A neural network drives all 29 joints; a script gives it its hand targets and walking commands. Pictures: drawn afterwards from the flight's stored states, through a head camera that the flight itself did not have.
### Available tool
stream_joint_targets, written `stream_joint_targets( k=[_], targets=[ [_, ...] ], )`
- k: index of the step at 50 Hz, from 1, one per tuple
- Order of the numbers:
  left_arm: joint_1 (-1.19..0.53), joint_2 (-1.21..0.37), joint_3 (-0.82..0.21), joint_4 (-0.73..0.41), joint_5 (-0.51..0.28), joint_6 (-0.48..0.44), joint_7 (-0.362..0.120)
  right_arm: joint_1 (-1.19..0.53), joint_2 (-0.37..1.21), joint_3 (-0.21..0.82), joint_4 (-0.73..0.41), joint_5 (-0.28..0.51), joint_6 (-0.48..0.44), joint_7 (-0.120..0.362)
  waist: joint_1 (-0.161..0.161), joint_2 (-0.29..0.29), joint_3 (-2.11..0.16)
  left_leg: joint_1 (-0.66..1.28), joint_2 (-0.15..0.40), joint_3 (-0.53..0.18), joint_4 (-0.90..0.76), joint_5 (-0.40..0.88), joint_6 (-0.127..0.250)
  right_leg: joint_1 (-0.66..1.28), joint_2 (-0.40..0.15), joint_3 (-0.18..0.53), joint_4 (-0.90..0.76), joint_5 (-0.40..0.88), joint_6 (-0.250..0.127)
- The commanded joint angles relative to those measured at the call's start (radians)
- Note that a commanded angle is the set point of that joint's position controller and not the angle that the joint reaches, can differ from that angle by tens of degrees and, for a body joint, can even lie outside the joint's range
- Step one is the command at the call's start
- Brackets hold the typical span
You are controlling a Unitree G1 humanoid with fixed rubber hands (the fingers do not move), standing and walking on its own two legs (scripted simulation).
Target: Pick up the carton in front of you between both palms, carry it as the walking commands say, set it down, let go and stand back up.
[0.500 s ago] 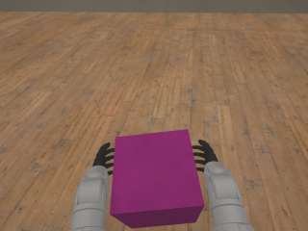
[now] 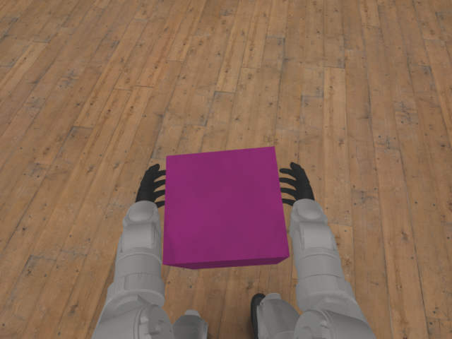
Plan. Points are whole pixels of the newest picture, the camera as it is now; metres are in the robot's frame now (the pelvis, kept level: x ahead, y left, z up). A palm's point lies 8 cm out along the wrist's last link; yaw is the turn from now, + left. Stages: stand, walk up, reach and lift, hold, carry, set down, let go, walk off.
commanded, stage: set down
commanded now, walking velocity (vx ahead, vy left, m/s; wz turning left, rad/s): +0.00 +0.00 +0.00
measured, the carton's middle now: (228, 216) +0.36 +0.01 -0.13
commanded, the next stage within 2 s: none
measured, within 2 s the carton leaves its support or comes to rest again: rests again in 1.98 s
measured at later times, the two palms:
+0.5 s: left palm (179, 212) +0.40 +0.13 -0.20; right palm (295, 216) +0.38 -0.16 -0.21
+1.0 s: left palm (199, 222) +0.42 +0.10 -0.36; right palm (294, 224) +0.41 -0.19 -0.37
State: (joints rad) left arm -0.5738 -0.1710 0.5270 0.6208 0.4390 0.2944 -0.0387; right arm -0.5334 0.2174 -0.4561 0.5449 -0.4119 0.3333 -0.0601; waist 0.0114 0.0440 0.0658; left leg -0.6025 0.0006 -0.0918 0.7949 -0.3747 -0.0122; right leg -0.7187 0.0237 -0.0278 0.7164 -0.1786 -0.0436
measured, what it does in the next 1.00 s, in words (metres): lowers itself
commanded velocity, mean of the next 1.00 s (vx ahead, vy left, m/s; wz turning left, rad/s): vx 0.00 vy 0.00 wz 0.00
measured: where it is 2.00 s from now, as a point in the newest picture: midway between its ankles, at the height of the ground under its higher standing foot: outside the picture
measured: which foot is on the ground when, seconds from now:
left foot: down 0.00-1.00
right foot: down 0.00-1.00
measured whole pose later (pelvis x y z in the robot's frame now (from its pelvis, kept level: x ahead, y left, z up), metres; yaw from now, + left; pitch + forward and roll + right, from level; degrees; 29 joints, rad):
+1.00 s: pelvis -0.05 +0.03 -0.26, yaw +5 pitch +46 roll +5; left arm -0.95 -0.14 0.39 0.67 0.12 0.17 0.25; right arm -0.97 -0.12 -0.36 0.72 -0.17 0.23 -0.03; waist -0.09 0.09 -0.12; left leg -2.00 -0.12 0.00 1.83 -0.63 -0.05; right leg -2.16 -0.03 0.08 1.73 -0.37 0.01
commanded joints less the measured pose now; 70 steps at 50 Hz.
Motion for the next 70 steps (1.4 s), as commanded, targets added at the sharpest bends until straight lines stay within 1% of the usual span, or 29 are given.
stream_joint_targets(
  k=[1, 4, 6, 8, 10, 14, 17, 19, 22, 29, 35, 42, 51, 58, 67, 70],
  targets=[
    [-0.436, -0.687, -0.428, 0.067, -0.156, -0.127, -0.196, -0.464, 0.724, 0.462, 0.055, 0.155, -0.129, 0.171, 0.007, -0.049, -0.584, -0.416, -0.135, 0.032, -0.022, 0.118, 0.041, 0.551, 0.058, 0.163, 0.094, 0.253, 0.046],
    [-0.503, -0.754, -0.544, 0.029, -0.221, -0.183, -0.195, -0.536, 0.774, 0.598, 0.007, 0.201, -0.185, 0.169, 0.009, -0.056, -0.812, -0.534, -0.152, 0.049, 0.069, 0.114, 0.021, 0.551, 0.063, 0.165, 0.204, 0.309, 0.05],
    [-0.548, -0.79, -0.617, -0.01, -0.265, -0.195, -0.189, -0.591, 0.787, 0.679, -0.039, 0.231, -0.197, 0.168, -0.003, -0.066, -0.962, -0.597, -0.164, 0.061, 0.13, 0.102, 0.009, 0.537, 0.069, 0.158, 0.27, 0.316, 0.055],
    [-0.58, -0.817, -0.671, -0.043, -0.3, -0.188, -0.179, -0.631, 0.786, 0.734, -0.073, 0.254, -0.191, 0.171, -0.019, -0.071, -1.075, -0.648, -0.175, 0.071, 0.189, 0.085, 0.001, 0.491, 0.079, 0.141, 0.33, 0.288, 0.056],
    [-0.594, -0.848, -0.7, -0.05, -0.318, -0.167, -0.167, -0.642, 0.786, 0.758, -0.077, 0.265, -0.173, 0.178, -0.034, -0.07, -1.114, -0.688, -0.181, 0.075, 0.236, 0.053, -0.003, 0.395, 0.089, 0.12, 0.373, 0.212, 0.056],
    [-0.614, -0.899, -0.682, -0.011, -0.32, -0.107, -0.151, -0.646, 0.777, 0.728, -0.018, 0.26, -0.119, 0.215, -0.057, -0.071, -1.05, -0.774, -0.19, 0.083, 0.293, -0.057, -0.007, 0.166, 0.104, 0.081, 0.425, 0.013, 0.052],
    [-0.634, -0.916, -0.65, 0.031, -0.313, -0.07, -0.143, -0.662, 0.76, 0.684, 0.04, 0.254, -0.085, 0.246, -0.066, -0.067, -1.006, -0.841, -0.196, 0.09, 0.327, -0.104, -0.01, 0.035, 0.108, 0.055, 0.468, -0.053, 0.047],
    [-0.656, -0.924, -0.636, 0.05, -0.315, -0.059, -0.133, -0.678, 0.746, 0.654, 0.071, 0.252, -0.074, 0.263, -0.074, -0.062, -0.997, -0.871, -0.199, 0.091, 0.353, -0.108, -0.013, -0.042, 0.109, 0.04, 0.502, -0.052, 0.044],
    [-0.685, -0.929, -0.625, 0.067, -0.32, -0.064, -0.11, -0.704, 0.722, 0.617, 0.102, 0.255, -0.078, 0.278, -0.087, -0.054, -1.01, -0.906, -0.204, 0.091, 0.399, -0.085, -0.019, -0.141, 0.109, 0.025, 0.558, -0.013, 0.04],
    [-0.739, -0.902, -0.629, 0.07, -0.329, -0.112, -0.04, -0.75, 0.638, 0.562, 0.134, 0.274, -0.118, 0.281, -0.12, -0.041, -1.089, -0.978, -0.222, 0.097, 0.525, -0.026, -0.03, -0.311, 0.104, 0.006, 0.683, 0.061, 0.041],
    [-0.788, -0.869, -0.664, 0.038, -0.35, -0.138, 0.008, -0.793, 0.57, 0.556, 0.123, 0.305, -0.137, 0.275, -0.14, -0.033, -1.176, -1.037, -0.238, 0.118, 0.627, -0.014, -0.04, -0.384, 0.1, -0.005, 0.771, 0.092, 0.05],
    [-0.872, -0.823, -0.685, 0.016, -0.377, -0.147, 0.035, -0.873, 0.5, 0.556, 0.103, 0.332, -0.138, 0.267, -0.163, -0.04, -1.225, -1.143, -0.253, 0.146, 0.737, -0.059, -0.045, -0.43, 0.095, -0.01, 0.857, 0.076, 0.064],
    [-0.993, -0.768, -0.644, 0.055, -0.394, -0.142, 0.038, -0.99, 0.439, 0.539, 0.138, 0.347, -0.125, 0.266, -0.18, -0.062, -1.213, -1.299, -0.267, 0.174, 0.873, -0.124, -0.04, -0.492, 0.082, -0.008, 0.947, 0.002, 0.072],
    [-1.097, -0.734, -0.62, 0.1, -0.413, -0.142, 0.033, -1.085, 0.386, 0.518, 0.191, 0.365, -0.127, 0.271, -0.201, -0.063, -1.181, -1.381, -0.27, 0.186, 0.969, -0.151, -0.036, -0.544, 0.067, -0.006, 1.02, -0.033, 0.069],
    [-1.228, -0.664, -0.613, 0.147, -0.455, -0.159, 0.046, -1.22, 0.285, 0.508, 0.261, 0.422, -0.153, 0.282, -0.225, -0.054, -1.134, -1.391, -0.265, 0.184, 1.075, -0.156, -0.027, -0.626, 0.044, -0.011, 1.131, -0.021, 0.062],
    [-1.275, -0.66, -0.641, 0.124, -0.485, -0.169, 0.052, -1.269, 0.268, 0.525, 0.251, 0.456, -0.167, 0.284, -0.238, -0.053, -1.173, -1.36, -0.264, 0.186, 1.106, -0.139, -0.027, -0.604, 0.038, -0.017, 1.167, 0.015, 0.061]
  ],
)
